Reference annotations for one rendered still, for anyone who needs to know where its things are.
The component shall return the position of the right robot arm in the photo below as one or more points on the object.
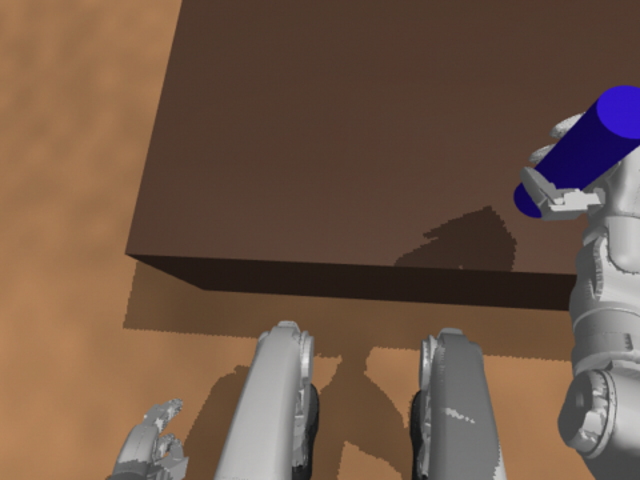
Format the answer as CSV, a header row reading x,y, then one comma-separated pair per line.
x,y
600,417

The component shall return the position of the left robot hand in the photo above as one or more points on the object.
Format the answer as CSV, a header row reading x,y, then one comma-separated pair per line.
x,y
143,450

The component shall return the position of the can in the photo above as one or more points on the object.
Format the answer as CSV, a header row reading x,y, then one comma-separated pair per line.
x,y
607,132

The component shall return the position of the right robot foot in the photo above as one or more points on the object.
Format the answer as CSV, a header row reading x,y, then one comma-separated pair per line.
x,y
416,437

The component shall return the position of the left robot foot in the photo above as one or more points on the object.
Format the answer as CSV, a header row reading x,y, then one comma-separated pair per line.
x,y
304,472

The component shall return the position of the right robot hand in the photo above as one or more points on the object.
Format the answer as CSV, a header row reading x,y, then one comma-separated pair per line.
x,y
615,192

